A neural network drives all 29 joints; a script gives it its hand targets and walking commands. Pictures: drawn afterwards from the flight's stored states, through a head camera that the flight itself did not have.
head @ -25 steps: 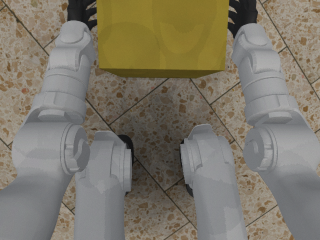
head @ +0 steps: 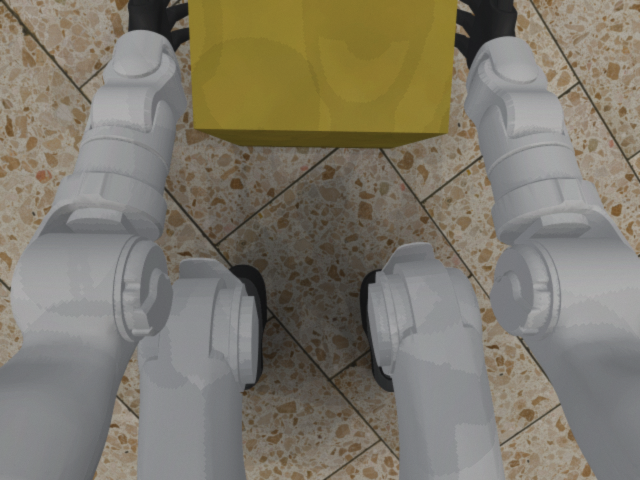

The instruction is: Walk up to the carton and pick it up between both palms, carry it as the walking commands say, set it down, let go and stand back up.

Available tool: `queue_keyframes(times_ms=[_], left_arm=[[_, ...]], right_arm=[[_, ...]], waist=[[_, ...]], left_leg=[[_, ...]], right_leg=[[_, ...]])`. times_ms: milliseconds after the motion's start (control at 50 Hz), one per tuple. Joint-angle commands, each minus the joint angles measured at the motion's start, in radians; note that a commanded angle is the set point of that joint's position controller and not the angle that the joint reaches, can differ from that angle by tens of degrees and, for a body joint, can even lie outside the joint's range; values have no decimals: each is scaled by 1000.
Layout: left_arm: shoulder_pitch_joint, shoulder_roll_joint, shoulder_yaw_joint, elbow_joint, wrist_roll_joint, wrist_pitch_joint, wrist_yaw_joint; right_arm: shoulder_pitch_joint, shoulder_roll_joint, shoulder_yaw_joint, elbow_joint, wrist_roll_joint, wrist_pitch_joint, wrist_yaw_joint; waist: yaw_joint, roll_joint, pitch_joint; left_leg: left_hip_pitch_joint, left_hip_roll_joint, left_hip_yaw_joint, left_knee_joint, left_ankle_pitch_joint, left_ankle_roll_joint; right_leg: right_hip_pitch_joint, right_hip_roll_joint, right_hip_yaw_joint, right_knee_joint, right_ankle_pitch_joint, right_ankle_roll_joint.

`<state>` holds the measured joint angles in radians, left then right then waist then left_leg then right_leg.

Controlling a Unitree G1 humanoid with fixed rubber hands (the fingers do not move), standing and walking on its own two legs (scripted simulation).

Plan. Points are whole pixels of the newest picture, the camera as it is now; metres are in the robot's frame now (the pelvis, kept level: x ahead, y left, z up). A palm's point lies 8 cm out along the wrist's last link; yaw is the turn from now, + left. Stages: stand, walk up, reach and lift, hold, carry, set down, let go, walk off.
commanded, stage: set down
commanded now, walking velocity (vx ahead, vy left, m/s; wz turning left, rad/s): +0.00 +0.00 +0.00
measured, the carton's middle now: (320, 13) +0.58 -0.02 -0.24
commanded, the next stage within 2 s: let go in 1.88 s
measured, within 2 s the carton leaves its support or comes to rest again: neither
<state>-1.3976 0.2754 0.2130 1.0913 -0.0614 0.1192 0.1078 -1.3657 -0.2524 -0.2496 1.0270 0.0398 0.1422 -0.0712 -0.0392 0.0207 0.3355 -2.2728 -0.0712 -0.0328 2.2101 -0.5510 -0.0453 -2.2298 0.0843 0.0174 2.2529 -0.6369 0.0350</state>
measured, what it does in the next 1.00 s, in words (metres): rises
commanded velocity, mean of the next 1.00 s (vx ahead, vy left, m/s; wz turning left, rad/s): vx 0.00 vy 0.00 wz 0.00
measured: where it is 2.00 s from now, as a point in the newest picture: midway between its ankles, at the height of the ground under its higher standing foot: (315, 348)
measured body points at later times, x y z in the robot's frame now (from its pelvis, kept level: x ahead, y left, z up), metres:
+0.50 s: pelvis +0.00 +0.00 +0.01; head +0.36 -0.01 +0.26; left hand +0.55 +0.17 -0.17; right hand +0.53 -0.22 -0.17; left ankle +0.12 +0.12 -0.33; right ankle +0.10 -0.12 -0.33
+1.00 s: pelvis +0.01 +0.00 +0.05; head +0.34 -0.01 +0.36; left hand +0.56 +0.18 -0.07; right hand +0.54 -0.23 -0.06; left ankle +0.12 +0.12 -0.33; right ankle +0.10 -0.12 -0.33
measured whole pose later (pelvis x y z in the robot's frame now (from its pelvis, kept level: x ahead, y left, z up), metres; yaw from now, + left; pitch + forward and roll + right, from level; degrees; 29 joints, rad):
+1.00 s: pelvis +0.01 +0.00 +0.05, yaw +0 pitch +42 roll +1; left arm -1.26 0.35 0.18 0.98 -0.16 0.12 0.09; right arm -1.24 -0.36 -0.17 0.95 0.16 0.12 -0.08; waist -0.03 0.01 0.11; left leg -2.20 -0.04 -0.01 2.02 -0.55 -0.03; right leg -2.18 0.05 0.02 2.06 -0.61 0.01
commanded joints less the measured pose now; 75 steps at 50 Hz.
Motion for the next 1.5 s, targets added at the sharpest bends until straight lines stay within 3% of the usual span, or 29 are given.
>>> queue_keyframes(times_ms=[0,60,160,200,260,400,540,720,1040,1260,1480], left_arm=[[-476,-614,-212,-131,-44,-35,-191],[-435,-452,-175,-102,-40,-51,-152],[-266,31,-54,-47,-47,-88,-25],[-257,125,-53,-44,-71,-91,8],[-280,169,-71,-57,-93,-97,21],[-240,179,-93,-38,-138,-104,5],[-225,207,-92,-46,-151,-102,-7],[-206,256,-89,-222,-163,-69,10],[-57,186,12,-226,-57,-8,-25],[-11,187,11,-356,-44,32,-45],[87,147,33,-373,-6,40,-77]], right_arm=[[-495,582,227,-121,45,-42,186],[-453,420,177,-85,36,-62,143],[-288,-71,70,-22,44,-103,15],[-263,-162,57,-3,59,-112,-23],[-275,-201,73,-3,93,-125,-38],[-249,-226,135,17,163,-137,-24],[-233,-259,143,1,183,-133,-17],[-202,-296,128,-170,197,-91,-31],[-69,-222,28,-195,78,-35,2],[-13,-243,-4,-296,58,2,35],[68,-228,-36,-288,41,-6,84]], waist=[[-18,-13,-1075],[-14,-12,-1083],[-18,-9,-1099],[-25,-4,-1115],[-16,3,-1144],[-7,-4,-1151],[-6,-16,-1170],[0,-8,-1463],[8,-17,-1339],[8,-8,-1491],[13,-12,-1437]], left_leg=[[531,-37,81,-110,303,31],[548,-28,83,-111,290,23],[583,-3,80,-131,265,11],[603,6,71,-136,263,8],[628,16,65,-135,281,7],[603,32,58,-135,312,10],[589,40,57,-133,304,14],[748,25,86,-164,346,15],[684,7,93,-412,269,10],[880,0,87,-609,317,10],[1055,4,62,-838,390,12]], right_leg=[[439,10,-57,-202,357,-9],[454,3,-56,-201,343,-4],[482,-24,-54,-227,323,3],[478,-38,-48,-239,320,5],[471,-48,-46,-236,326,3],[455,-63,-28,-233,363,3],[481,-68,-18,-229,368,1],[643,-48,-43,-265,414,2],[602,-33,-45,-484,364,-6],[745,-24,-55,-676,403,3],[862,-23,-53,-889,468,10]])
